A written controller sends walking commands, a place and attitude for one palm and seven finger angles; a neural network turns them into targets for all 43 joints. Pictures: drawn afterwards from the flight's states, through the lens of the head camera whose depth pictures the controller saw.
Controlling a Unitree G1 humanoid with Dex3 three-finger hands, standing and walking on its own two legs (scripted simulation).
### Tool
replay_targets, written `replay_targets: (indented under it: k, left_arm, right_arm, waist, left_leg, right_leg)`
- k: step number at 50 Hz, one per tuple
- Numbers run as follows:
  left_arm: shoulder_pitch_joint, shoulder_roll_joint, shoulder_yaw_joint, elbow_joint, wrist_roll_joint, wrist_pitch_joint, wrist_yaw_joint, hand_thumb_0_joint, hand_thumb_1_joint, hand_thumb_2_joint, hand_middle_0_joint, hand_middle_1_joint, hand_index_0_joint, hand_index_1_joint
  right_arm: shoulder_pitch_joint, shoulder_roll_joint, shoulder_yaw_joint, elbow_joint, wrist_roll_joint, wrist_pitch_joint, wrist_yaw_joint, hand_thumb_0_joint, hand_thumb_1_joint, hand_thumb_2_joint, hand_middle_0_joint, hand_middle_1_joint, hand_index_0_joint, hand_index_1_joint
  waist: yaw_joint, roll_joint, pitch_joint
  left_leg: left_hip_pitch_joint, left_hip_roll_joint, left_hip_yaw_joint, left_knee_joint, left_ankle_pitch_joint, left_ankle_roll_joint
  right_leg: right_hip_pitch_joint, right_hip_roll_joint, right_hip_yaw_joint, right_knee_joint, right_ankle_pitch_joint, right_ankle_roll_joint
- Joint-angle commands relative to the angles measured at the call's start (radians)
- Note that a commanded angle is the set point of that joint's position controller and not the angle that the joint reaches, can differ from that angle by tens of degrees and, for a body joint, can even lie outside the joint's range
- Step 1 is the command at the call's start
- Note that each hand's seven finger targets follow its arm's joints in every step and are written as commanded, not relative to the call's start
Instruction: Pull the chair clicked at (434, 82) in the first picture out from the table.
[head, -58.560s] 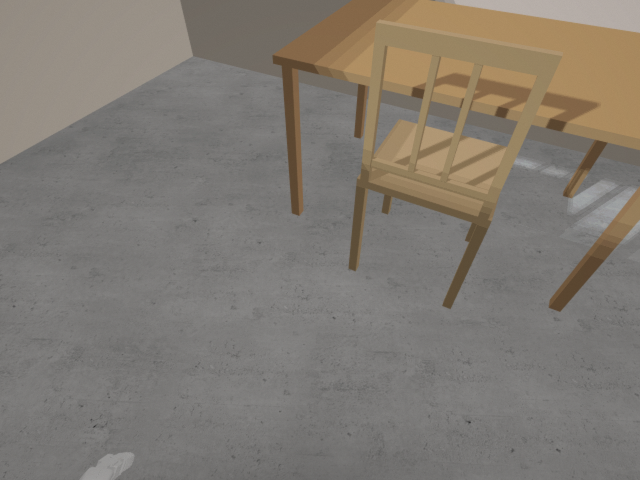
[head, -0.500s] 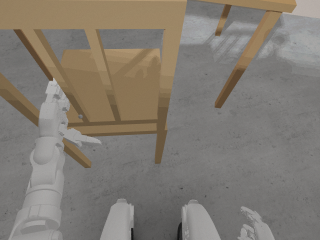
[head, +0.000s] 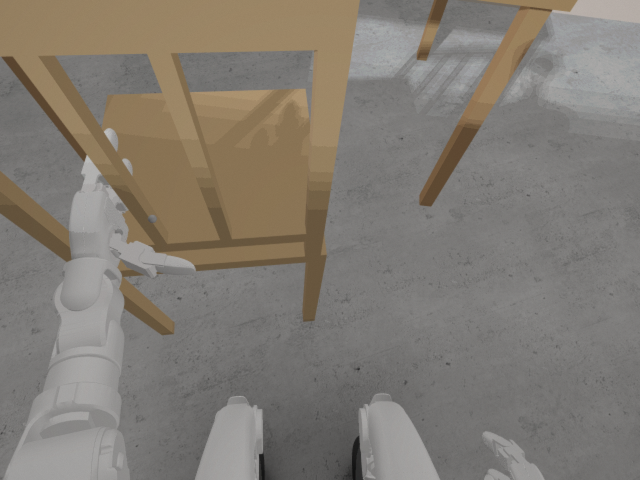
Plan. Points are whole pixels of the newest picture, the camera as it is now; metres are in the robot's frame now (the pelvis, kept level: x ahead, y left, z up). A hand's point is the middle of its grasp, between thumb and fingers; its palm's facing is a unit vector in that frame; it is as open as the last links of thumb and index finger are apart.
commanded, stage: push the fingers through the gap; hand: left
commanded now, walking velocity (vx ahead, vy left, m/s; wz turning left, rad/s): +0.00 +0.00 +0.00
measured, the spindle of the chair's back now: (117, 175) +0.45 +0.23 +0.07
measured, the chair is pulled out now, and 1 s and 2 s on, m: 0.30 0.30 0.36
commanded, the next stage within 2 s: hook a spindle and tug to test in 0.14 s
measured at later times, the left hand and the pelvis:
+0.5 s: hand (152, 215) +0.43 +0.20 +0.02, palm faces +0.08 -1.00 -0.05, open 16.2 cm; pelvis +0.00 +0.00 +0.00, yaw +0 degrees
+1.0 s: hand (150, 215) +0.43 +0.20 +0.02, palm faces +0.10 -0.99 -0.05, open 7.8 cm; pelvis +0.01 +0.00 +0.00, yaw +0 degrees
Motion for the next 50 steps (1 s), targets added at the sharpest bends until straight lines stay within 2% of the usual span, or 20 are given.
replay_targets:
  k: [1,4,6,7,10,12,15,16,18,22,24,27,30,33,36,37,43,45,48,50]
  left_arm:
    - [-0.321,0.215,0.045,-0.245,-0.015,-0.104,0.015,0.000,-0.500,0.300,-0.060,-0.080,-0.060,-0.080]
    - [-0.310,0.218,0.047,-0.207,-0.008,-0.111,0.012,0.000,-0.500,0.300,-0.060,-0.080,-0.060,-0.080]
    - [-0.314,0.209,0.032,-0.202,-0.002,-0.107,0.005,0.000,-0.500,0.300,-0.060,-0.080,-0.060,-0.080]
    - [-0.329,0.179,0.003,-0.210,-0.002,-0.104,0.000,0.000,-0.500,0.300,-0.060,-0.080,-0.060,-0.080]
    - [-0.279,0.195,0.028,-0.160,-0.010,-0.080,-0.005,0.000,-0.500,0.300,-0.060,-0.080,-0.060,-0.080]
    - [-0.313,0.173,0.004,-0.162,-0.012,-0.077,-0.005,0.000,-0.500,0.300,-0.060,-0.080,-0.060,-0.080]
    - [-0.290,0.207,0.041,-0.201,-0.015,-0.084,0.006,0.000,-0.500,0.300,-0.113,-0.244,-0.113,-0.244]
    - [-0.296,0.213,0.045,-0.201,-0.015,-0.087,0.010,0.000,-0.500,0.300,-0.130,-0.299,-0.130,-0.299]
    - [-0.293,0.218,0.052,-0.240,-0.013,-0.103,0.018,0.000,-0.500,0.300,-0.166,-0.409,-0.166,-0.409]
    - [-0.275,0.183,0.021,-0.220,-0.007,-0.101,0.020,0.000,-0.500,0.300,-0.236,-0.628,-0.236,-0.628]
    - [-0.260,0.189,0.027,-0.210,-0.007,-0.095,0.017,0.000,-0.500,0.300,-0.271,-0.738,-0.271,-0.738]
    - [-0.303,0.167,0.005,-0.186,-0.010,-0.087,0.009,0.000,-0.500,0.300,-0.324,-0.902,-0.324,-0.902]
    - [-0.290,0.191,0.029,-0.196,-0.013,-0.090,0.007,0.000,-0.332,0.372,-0.377,-1.066,-0.377,-1.066]
    - [-0.343,0.192,0.016,-0.242,-0.012,-0.105,0.010,0.000,-0.164,0.444,-0.430,-1.231,-0.430,-1.231]
    - [-0.298,0.183,0.015,-0.244,-0.012,-0.107,0.017,0.000,0.004,0.516,-0.482,-1.395,-0.482,-1.395]
    - [-0.296,0.171,0.000,-0.242,-0.010,-0.104,0.016,0.000,0.060,0.540,-0.500,-1.450,-0.500,-1.450]
    - [-0.284,0.150,-0.023,-0.260,-0.007,-0.099,0.021,0.000,0.396,0.684,-0.500,-1.450,-0.500,-1.450]
    - [-0.270,0.166,-0.008,-0.272,-0.010,-0.102,0.023,0.000,0.508,0.732,-0.500,-1.450,-0.500,-1.450]
    - [-0.240,0.150,-0.019,-0.291,-0.014,-0.108,0.021,0.000,0.676,0.804,-0.500,-1.450,-0.500,-1.450]
    - [-0.230,0.143,-0.023,-0.280,-0.016,-0.107,0.022,0.000,0.788,0.852,-0.500,-1.450,-0.500,-1.450]
  right_arm:
    - [0.074,-0.163,-0.061,-0.083,-0.007,-0.038,-0.013,0.000,-0.900,-0.900,0.200,0.300,0.200,0.300]
    - [0.075,-0.165,-0.060,-0.077,-0.008,-0.036,-0.016,0.000,-0.900,-0.900,0.200,0.300,0.200,0.300]
    - [0.075,-0.167,-0.060,-0.078,-0.007,-0.034,-0.014,0.000,-0.900,-0.900,0.200,0.300,0.200,0.300]
    - [0.076,-0.165,-0.061,-0.080,-0.005,-0.035,-0.013,0.000,-0.900,-0.900,0.200,0.300,0.200,0.300]
    - [0.076,-0.171,-0.062,-0.081,-0.004,-0.028,-0.013,0.000,-0.900,-0.900,0.200,0.300,0.200,0.300]
    - [0.075,-0.168,-0.060,-0.084,-0.002,-0.027,-0.014,0.000,-0.900,-0.900,0.200,0.300,0.200,0.300]
    - [0.074,-0.167,-0.061,-0.092,-0.006,-0.026,-0.012,0.000,-0.900,-0.900,0.200,0.300,0.200,0.300]
    - [0.073,-0.167,-0.061,-0.090,-0.005,-0.026,-0.012,0.000,-0.900,-0.900,0.200,0.300,0.200,0.300]
    - [0.072,-0.164,-0.062,-0.094,-0.008,-0.027,-0.010,0.000,-0.900,-0.900,0.200,0.300,0.200,0.300]
    - [0.070,-0.161,-0.061,-0.091,-0.007,-0.026,-0.007,0.000,-0.900,-0.900,0.200,0.300,0.200,0.300]
    - [0.069,-0.162,-0.060,-0.090,-0.006,-0.022,-0.007,0.000,-0.900,-0.900,0.200,0.300,0.200,0.300]
    - [0.068,-0.163,-0.059,-0.088,-0.003,-0.021,-0.011,0.000,-0.900,-0.900,0.200,0.300,0.200,0.300]
    - [0.069,-0.163,-0.060,-0.093,-0.003,-0.022,-0.014,0.000,-0.900,-0.900,0.200,0.300,0.200,0.300]
    - [0.069,-0.163,-0.059,-0.089,-0.006,-0.027,-0.014,0.000,-0.900,-0.900,0.200,0.300,0.200,0.300]
    - [0.068,-0.161,-0.061,-0.088,-0.008,-0.029,-0.011,0.000,-0.900,-0.900,0.200,0.300,0.200,0.300]
    - [0.072,-0.162,-0.061,-0.092,-0.005,-0.030,-0.010,0.000,-0.900,-0.900,0.200,0.300,0.200,0.300]
    - [0.071,-0.160,-0.063,-0.087,-0.004,-0.031,-0.007,0.000,-0.900,-0.900,0.200,0.300,0.200,0.300]
    - [0.071,-0.162,-0.065,-0.085,-0.004,-0.031,-0.007,0.000,-0.900,-0.900,0.200,0.300,0.200,0.300]
    - [0.071,-0.159,-0.064,-0.093,-0.004,-0.032,-0.004,0.000,-0.900,-0.900,0.200,0.300,0.200,0.300]
    - [0.071,-0.158,-0.065,-0.088,-0.003,-0.031,-0.004,0.000,-0.900,-0.900,0.200,0.300,0.200,0.300]
  waist:
    - [0.001,0.082,-0.478]
    - [-0.004,0.058,-0.462]
    - [-0.001,0.093,-0.463]
    - [-0.010,0.122,-0.468]
    - [-0.001,0.066,-0.449]
    - [-0.012,0.068,-0.440]
    - [0.010,0.080,-0.489]
    - [0.005,0.065,-0.483]
    - [0.011,0.091,-0.512]
    - [-0.003,0.073,-0.476]
    - [0.005,0.076,-0.472]
    - [-0.016,0.054,-0.435]
    - [0.002,0.061,-0.463]
    - [-0.006,0.099,-0.496]
    - [0.005,0.103,-0.504]
    - [-0.003,0.089,-0.501]
    - [-0.006,0.096,-0.493]
    - [0.001,0.096,-0.490]
    - [0.005,0.094,-0.506]
    - [0.001,0.085,-0.480]
  left_leg:
    - [0.353,-0.053,0.014,-0.147,0.311,0.032]
    - [0.333,-0.054,0.015,-0.145,0.301,0.034]
    - [0.352,-0.052,0.011,-0.149,0.301,0.029]
    - [0.385,-0.050,0.008,-0.152,0.315,0.028]
    - [0.354,-0.050,0.009,-0.155,0.298,0.029]
    - [0.348,-0.051,0.009,-0.153,0.293,0.032]
    - [0.362,-0.053,0.011,-0.150,0.333,0.030]
    - [0.360,-0.052,0.010,-0.147,0.341,0.031]
    - [0.382,-0.052,0.011,-0.145,0.366,0.028]
    - [0.360,-0.051,0.013,-0.143,0.344,0.030]
    - [0.350,-0.052,0.015,-0.147,0.337,0.029]
    - [0.322,-0.053,0.016,-0.145,0.293,0.034]
    - [0.332,-0.055,0.020,-0.147,0.306,0.033]
    - [0.375,-0.053,0.009,-0.142,0.335,0.030]
    - [0.388,-0.052,0.010,-0.144,0.346,0.026]
    - [0.394,-0.050,0.006,-0.147,0.351,0.027]
    - [0.401,-0.049,0.008,-0.151,0.358,0.028]
    - [0.401,-0.048,0.006,-0.153,0.363,0.026]
    - [0.413,-0.049,0.008,-0.156,0.398,0.027]
    - [0.406,-0.047,0.008,-0.158,0.394,0.026]
  right_leg:
    - [0.222,0.055,-0.027,-0.155,0.262,-0.064]
    - [0.224,0.055,-0.025,-0.154,0.258,-0.064]
    - [0.199,0.054,-0.030,-0.150,0.243,-0.068]
    - [0.178,0.054,-0.035,-0.149,0.240,-0.069]
    - [0.195,0.055,-0.036,-0.160,0.236,-0.067]
    - [0.185,0.055,-0.035,-0.158,0.235,-0.067]
    - [0.222,0.053,-0.032,-0.151,0.274,-0.067]
    - [0.223,0.054,-0.032,-0.150,0.286,-0.066]
    - [0.228,0.053,-0.032,-0.143,0.300,-0.066]
    - [0.219,0.056,-0.033,-0.145,0.289,-0.065]
    - [0.229,0.054,-0.029,-0.148,0.289,-0.067]
    - [0.208,0.055,-0.031,-0.154,0.257,-0.064]
    - [0.234,0.053,-0.026,-0.157,0.269,-0.066]
    - [0.209,0.053,-0.031,-0.146,0.275,-0.066]
    - [0.218,0.053,-0.031,-0.148,0.282,-0.068]
    - [0.213,0.055,-0.035,-0.147,0.281,-0.068]
    - [0.215,0.055,-0.035,-0.155,0.292,-0.067]
    - [0.223,0.055,-0.034,-0.156,0.296,-0.069]
    - [0.243,0.055,-0.035,-0.153,0.327,-0.069]
    - [0.239,0.056,-0.036,-0.157,0.328,-0.068]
